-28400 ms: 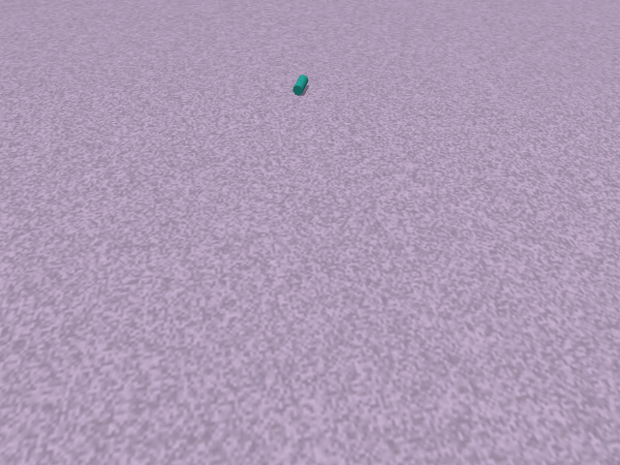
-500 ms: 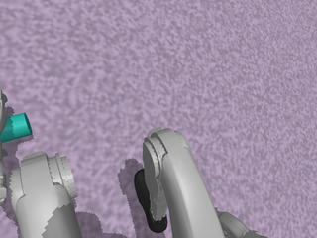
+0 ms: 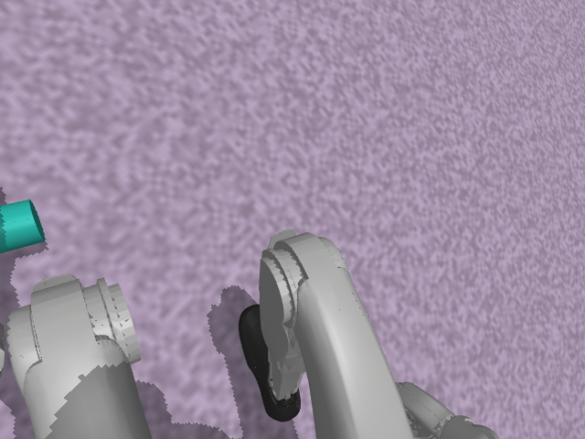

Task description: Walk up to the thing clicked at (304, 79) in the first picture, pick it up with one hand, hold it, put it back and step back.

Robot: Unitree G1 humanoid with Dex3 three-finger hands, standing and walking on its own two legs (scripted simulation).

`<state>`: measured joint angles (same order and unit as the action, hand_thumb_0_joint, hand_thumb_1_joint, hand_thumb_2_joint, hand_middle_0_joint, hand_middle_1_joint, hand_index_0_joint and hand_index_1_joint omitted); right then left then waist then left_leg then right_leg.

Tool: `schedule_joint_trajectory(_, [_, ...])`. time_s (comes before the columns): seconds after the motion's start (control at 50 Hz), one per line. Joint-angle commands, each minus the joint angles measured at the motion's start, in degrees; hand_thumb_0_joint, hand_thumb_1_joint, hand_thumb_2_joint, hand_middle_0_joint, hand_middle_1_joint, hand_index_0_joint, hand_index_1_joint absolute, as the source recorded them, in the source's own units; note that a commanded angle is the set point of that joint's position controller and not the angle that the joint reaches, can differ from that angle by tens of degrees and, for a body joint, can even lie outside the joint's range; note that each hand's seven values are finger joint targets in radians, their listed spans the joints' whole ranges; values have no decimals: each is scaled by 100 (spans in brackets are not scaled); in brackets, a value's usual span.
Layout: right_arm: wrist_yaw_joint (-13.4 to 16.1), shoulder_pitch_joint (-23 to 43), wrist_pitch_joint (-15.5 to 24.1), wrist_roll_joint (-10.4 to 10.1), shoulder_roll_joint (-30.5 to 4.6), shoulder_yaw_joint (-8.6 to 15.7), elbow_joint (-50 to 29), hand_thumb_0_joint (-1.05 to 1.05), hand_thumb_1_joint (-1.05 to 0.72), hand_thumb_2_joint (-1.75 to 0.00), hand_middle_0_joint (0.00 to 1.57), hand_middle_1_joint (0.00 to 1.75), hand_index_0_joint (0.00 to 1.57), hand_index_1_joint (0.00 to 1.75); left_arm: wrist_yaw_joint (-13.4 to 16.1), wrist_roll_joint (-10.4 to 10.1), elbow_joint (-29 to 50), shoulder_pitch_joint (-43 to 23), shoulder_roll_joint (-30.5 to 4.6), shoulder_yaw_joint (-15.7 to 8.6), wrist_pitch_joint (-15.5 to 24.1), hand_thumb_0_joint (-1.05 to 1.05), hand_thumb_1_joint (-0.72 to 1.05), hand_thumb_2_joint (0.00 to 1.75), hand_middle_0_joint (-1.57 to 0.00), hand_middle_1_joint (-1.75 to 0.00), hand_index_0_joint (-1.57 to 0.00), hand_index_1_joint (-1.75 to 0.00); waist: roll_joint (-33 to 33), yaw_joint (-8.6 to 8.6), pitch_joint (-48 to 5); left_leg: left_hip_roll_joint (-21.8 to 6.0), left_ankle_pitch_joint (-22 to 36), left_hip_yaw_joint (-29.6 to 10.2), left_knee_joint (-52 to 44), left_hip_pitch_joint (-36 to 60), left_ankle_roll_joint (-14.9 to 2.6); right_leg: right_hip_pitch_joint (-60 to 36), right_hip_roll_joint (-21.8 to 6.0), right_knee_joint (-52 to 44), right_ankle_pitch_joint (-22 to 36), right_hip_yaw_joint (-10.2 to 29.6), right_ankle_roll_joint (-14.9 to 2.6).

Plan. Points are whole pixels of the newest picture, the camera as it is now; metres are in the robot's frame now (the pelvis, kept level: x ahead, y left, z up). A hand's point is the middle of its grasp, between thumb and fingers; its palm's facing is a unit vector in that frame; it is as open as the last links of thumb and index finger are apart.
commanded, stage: rest palm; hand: left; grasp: from above
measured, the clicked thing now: out of the picture +0.39 +0.30 -0.27
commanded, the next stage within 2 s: close in 0.34 s
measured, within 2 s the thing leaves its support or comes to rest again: neither
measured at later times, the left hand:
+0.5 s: hand out of the picture +0.37 +0.30 -0.25, palm faces -0.44 -0.14 -0.89, open 13.6 cm
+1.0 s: hand out of the picture +0.38 +0.30 -0.25, palm faces -0.46 -0.14 -0.88, open 12.0 cm
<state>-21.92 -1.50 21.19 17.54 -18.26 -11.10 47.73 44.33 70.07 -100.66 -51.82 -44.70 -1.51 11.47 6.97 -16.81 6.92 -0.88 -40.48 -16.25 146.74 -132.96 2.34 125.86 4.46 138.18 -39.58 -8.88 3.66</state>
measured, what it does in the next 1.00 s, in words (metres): stands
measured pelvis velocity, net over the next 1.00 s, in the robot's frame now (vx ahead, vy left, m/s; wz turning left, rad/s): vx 0.00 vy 0.00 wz -0.02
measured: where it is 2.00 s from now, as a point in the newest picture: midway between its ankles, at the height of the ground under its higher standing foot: (202, 412)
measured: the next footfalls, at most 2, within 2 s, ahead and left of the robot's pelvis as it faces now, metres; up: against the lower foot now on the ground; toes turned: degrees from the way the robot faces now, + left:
none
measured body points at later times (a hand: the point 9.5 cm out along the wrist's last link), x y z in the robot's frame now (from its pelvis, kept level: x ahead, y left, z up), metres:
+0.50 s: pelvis +0.00 +0.00 +0.00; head +0.24 +0.13 +0.35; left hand +0.39 +0.30 -0.20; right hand +0.08 -0.25 -0.06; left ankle +0.07 +0.14 -0.27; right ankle +0.11 -0.12 -0.26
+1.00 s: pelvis +0.00 +0.00 +0.01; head +0.24 +0.13 +0.36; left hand +0.40 +0.30 -0.20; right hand +0.08 -0.25 -0.06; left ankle +0.07 +0.14 -0.27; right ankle +0.11 -0.12 -0.26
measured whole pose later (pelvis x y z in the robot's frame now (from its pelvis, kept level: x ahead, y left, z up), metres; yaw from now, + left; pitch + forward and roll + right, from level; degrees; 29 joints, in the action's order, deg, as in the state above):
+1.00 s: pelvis +0.00 +0.00 +0.01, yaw -1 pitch +25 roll -14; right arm -21.2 -2.9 21.0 16.7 -18.9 -13.1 45.4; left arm 42.4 67.9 -99.5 -51.4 -46.2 -0.2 11.3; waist 7.7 -17.3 7.7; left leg -1.3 -40.7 -17.1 146.2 -132.3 2.2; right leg 125.0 5.0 136.7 -39.0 -9.6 3.7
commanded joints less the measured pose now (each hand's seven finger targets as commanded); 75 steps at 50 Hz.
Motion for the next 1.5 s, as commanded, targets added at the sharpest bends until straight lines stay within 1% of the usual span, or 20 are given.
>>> schedule_joint_trajectory(0.0, [10,-937,65,-83,-1821,425,20,0,-90,-90,20,30,20,30,150,-123,372,-1251,-605,-26,12,0,-48,92,-7,-103,-9,-101,-2339,-334,-3290,-127,798,768,-1507,2560,-203,-1631,198,-1298,1218,-710,-456])
schedule_joint_trajectory(0.08, [13,-887,72,-101,-1804,392,-23,0,-90,-90,20,30,20,30,121,-154,467,-1204,-525,91,57,0,-48,93,-8,-103,-9,-102,-2388,-347,-3385,-131,960,781,-1454,2615,-207,-1745,229,-1288,1406,-687,-457])
schedule_joint_trajectory(0.16, [35,-925,45,-113,-1834,356,-32,0,-90,-90,20,30,20,30,222,-134,431,-1124,-733,-111,74,0,-46,91,-9,-101,-10,-99,-2377,-285,-3376,-152,1009,789,-1511,2601,-200,-1851,253,-1370,1407,-702,-452])
schedule_joint_trajectory(0.22, [12,-871,39,-77,-1835,338,-68,0,-90,-90,20,30,20,30,205,-125,498,-1136,-645,-12,82,0,-45,91,-10,-101,-11,-100,-2480,-355,-3418,-170,1078,758,-1458,2703,-187,-1845,264,-1255,1531,-733,-451])
schedule_joint_trajectory(0.34, [36,-891,46,-83,-1860,346,-74,0,-90,-90,20,30,20,30,245,-157,540,-1172,-629,8,81,0,-41,88,-12,-99,-13,-97,-2471,-406,-3274,-162,891,751,-1528,2660,-182,-1814,242,-1355,1341,-741,-461])
schedule_joint_trajectory(0.38, [77,-782,23,-123,-1892,397,-46,0,-90,-90,20,30,20,30,268,-154,592,-1102,-758,-39,70,0,-41,90,-12,-99,-13,-98,-2404,-319,-3191,-175,693,726,-1572,2585,-181,-1710,246,-1365,1133,-708,-475])
schedule_joint_trajectory(0.44, [49,-796,38,-97,-1825,368,-86,0,-89,-90,20,30,20,30,249,-143,652,-1201,-572,101,49,0,-35,86,-15,-98,-17,-96,-2428,-400,-3172,-162,730,741,-1520,2591,-181,-1687,230,-1355,1184,-713,-462])
schedule_joint_trajectory(0.52, [58,-905,49,-150,-1909,392,-128,0,-89,-90,20,30,20,30,278,-115,594,-1283,-691,0,0,0,-27,79,-21,-94,-23,-91,-2462,-417,-3175,-177,784,701,-1595,2662,-170,-1682,225,-1386,1258,-729,-452])
schedule_joint_trajectory(0.66, [39,-903,72,-157,-1895,365,-118,0,-89,-90,20,30,20,30,202,-194,555,-1330,-585,119,-125,0,-22,74,-24,-92,-27,-88,-2496,-491,-3187,-182,882,723,-1548,2691,-167,-1707,238,-1354,1401,-734,-451])
schedule_joint_trajectory(0.68, [48,-956,37,-184,-1963,414,-55,0,-89,-90,20,30,20,30,213,-179,574,-1313,-836,-26,-121,0,-22,74,-24,-91,-28,-88,-2611,-390,-3192,-191,839,724,-1588,2668,-168,-1690,255,-1374,1330,-694,-466])
schedule_joint_trajectory(0.72, [22,-966,68,-168,-1856,364,-133,0,-89,-90,20,30,20,30,131,-175,516,-1323,-556,129,-148,0,-21,72,-25,-90,-29,-87,-2578,-456,-3246,-188,930,706,-1554,2735,-159,-1696,249,-1306,1434,-735,-463])
schedule_joint_trajectory(0.82, [61,-1020,46,-183,-1934,334,-152,0,-89,-90,20,30,20,30,41,-282,468,-1195,-678,68,-107,0,-16,69,-30,-86,-33,-83,-2547,-390,-3329,-192,1007,702,-1599,2728,-174,-1767,273,-1352,1491,-753,-462])
schedule_joint_trajectory(0.86, [82,-1027,29,-161,-1899,317,-169,0,-89,-90,20,30,20,30,13,-281,421,-1116,-534,120,-65,0,-13,66,-32,-86,-35,-82,-2526,-399,-3261,-192,887,679,-1664,2708,-160,-1722,270,-1351,1388,-791,-474])
schedule_joint_trajectory(0.98, [120,-944,-9,-166,-1879,302,-246,0,-89,-90,20,30,20,30,53,-252,612,-1166,-558,176,64,0,-5,65,-38,-81,-41,-78,-2484,-404,-3213,-188,831,718,-1606,2642,-164,-1765,279,-1351,1343,-737,-481])
schedule_joint_trajectory(1.12, [168,-983,-19,-132,-1917,277,-285,0,-89,-90,20,30,20,30,210,-215,639,-1188,-757,-1,76,0,4,57,-45,-75,-48,-71,-2261,-453,-3189,-181,794,739,-1520,2548,-190,-1782,263,-1478,1255,-727,-448])
schedule_joint_trajectory(1.18, [152,-983,8,-103,-1892,271,-256,0,-89,-90,20,30,20,30,181,-219,666,-1206,-667,88,39,0,7,59,-47,-74,-50,-70,-2424,-496,-3225,-180,843,735,-1556,2660,-174,-1746,256,-1427,1309,-749,-461])
schedule_joint_trajectory(1.24, [182,-1001,-23,-145,-1932,321,-206,0,-89,-90,20,30,20,30,154,-241,607,-1109,-881,-55,19,0,13,57,-52,-72,-56,-68,-2438,-399,-3159,-192,733,765,-1585,2586,-173,-1782,274,-1455,1189,-668,-475])
schedule_joint_trajectory(1.32, [165,-998,-46,-92,-1821,307,-217,0,-89,-90,20,30,20,30,104,-252,583,-1163,-516,137,-16,0,17,53,-54,-69,-58,-65,-2453,-478,-3286,-180,879,754,-1552,2630,-172,-1798,278,-1407,1359,-698,-478])
schedule_joint_trajectory(1.4, [182,-964,-35,-133,-1963,343,-164,0,-89,-90,20,30,20,30,114,-238,678,-1187,-817,-4,28,0,20,48,-56,-66,-60,-62,-2530,-403,-3142,-204,794,681,-1655,2670,-156,-1653,248,-1364,1271,-751,-480])
schedule_joint_trajectory(1.48, [177,-934,-46,-109,-1891,303,-209,0,-89,-90,20,30,20,30,149,-233,646,-1090,-634,51,51,0,24,47,-60,-64,-64,-60,-2428,-394,-3296,-189,972,706,-1559,2675,-166,-1759,270,-1366,1437,-762,-462])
